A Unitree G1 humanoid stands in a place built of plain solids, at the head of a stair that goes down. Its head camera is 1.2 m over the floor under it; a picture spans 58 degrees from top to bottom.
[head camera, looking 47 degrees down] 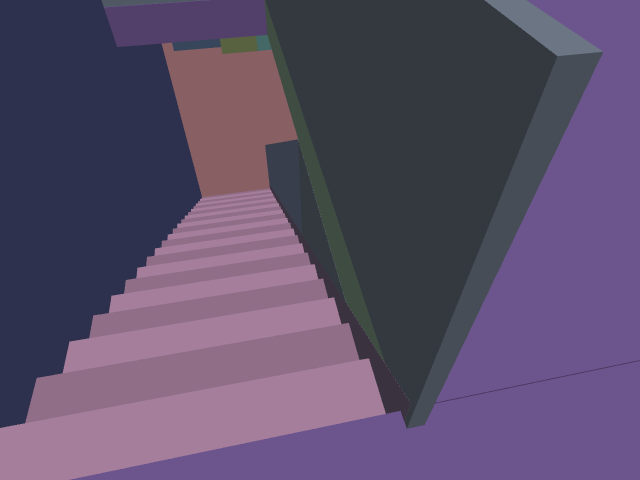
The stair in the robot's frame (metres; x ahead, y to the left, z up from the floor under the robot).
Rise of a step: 0.18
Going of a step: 0.26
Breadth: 1.22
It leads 11 degrees to the left of straight ahead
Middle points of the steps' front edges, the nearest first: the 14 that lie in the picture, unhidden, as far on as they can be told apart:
0.35 0.37 0.00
0.61 0.43 -0.18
0.86 0.48 -0.35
1.11 0.53 -0.53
1.37 0.58 -0.71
1.62 0.63 -0.89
1.87 0.68 -1.06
2.13 0.73 -1.24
2.38 0.79 -1.42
2.63 0.84 -1.60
2.89 0.89 -1.78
3.14 0.94 -1.95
3.40 0.99 -2.13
3.65 1.04 -2.31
